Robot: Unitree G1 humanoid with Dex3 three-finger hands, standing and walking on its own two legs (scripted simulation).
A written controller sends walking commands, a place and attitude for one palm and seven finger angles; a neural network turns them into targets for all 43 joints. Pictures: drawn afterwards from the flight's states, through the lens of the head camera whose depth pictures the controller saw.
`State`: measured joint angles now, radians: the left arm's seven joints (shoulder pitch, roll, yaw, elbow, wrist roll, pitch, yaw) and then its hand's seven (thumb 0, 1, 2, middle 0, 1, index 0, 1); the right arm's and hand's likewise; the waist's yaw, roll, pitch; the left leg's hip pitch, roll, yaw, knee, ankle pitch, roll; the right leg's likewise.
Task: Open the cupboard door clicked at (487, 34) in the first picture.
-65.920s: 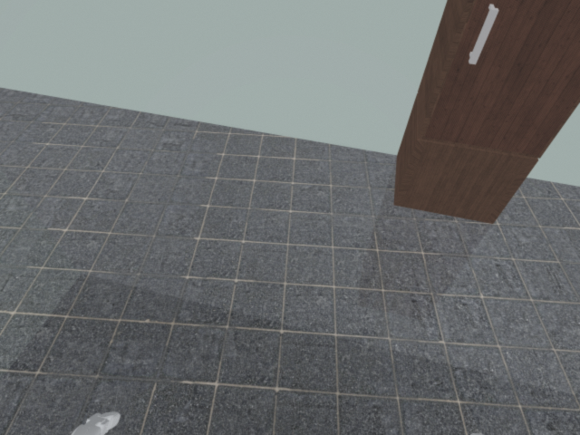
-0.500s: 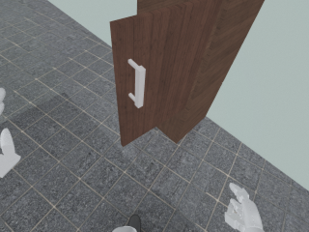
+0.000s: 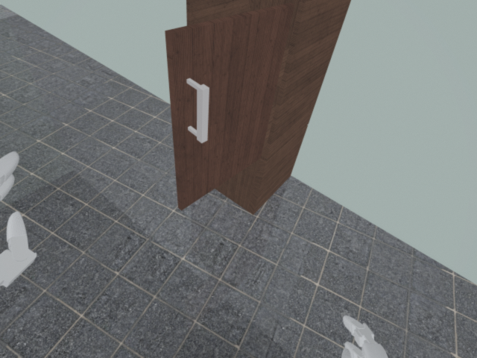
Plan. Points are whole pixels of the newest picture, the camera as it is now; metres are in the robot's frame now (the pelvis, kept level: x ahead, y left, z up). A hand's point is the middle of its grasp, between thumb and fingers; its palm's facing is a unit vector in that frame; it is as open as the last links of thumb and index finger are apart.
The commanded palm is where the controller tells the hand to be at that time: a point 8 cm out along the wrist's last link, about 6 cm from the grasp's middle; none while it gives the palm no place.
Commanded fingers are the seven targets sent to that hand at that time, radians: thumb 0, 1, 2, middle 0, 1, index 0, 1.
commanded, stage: stop stepping back and stand still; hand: left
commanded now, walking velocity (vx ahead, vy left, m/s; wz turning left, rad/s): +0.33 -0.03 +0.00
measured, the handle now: (197, 111) +0.66 +0.13 +0.05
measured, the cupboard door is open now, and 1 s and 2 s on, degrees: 83 83 83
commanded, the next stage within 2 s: let the arm hang, fingers relaxed in 0.70 s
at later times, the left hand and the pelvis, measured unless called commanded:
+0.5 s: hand out of the picture +0.12 +0.29 +0.17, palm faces +0.46 -0.74 -0.50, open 7.5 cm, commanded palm +0.06 +0.32 +0.17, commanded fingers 0.00 0.90 0.90 -0.20 -0.30 -0.20 -0.30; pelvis -0.07 +0.02 -0.02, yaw +2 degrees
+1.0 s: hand out of the picture +0.08 +0.25 -0.11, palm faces +0.13 -0.94 -0.31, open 7.4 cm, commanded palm none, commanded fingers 0.00 0.90 0.90 -0.20 -0.30 -0.20 -0.30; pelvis -0.08 +0.02 -0.02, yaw +7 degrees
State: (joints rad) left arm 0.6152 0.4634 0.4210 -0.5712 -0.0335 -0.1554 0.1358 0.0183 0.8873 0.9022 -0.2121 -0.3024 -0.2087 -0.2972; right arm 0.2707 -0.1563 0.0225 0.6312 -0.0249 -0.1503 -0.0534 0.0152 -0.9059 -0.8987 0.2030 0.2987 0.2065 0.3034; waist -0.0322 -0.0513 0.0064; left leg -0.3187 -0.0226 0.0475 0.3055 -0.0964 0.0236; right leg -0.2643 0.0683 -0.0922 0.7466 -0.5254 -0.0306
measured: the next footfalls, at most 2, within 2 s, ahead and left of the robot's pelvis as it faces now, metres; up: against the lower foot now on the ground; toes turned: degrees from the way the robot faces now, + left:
right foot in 0.06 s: -0.01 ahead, -0.10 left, +0.00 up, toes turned +8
left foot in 0.34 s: -0.04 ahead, +0.19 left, +0.00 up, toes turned +7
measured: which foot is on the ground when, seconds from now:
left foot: down 0.00-0.04, up 0.06-0.32, down 0.34-0.54, up 0.56-0.80, down 0.82-1.00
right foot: up 0.00-0.04, down 0.06-1.00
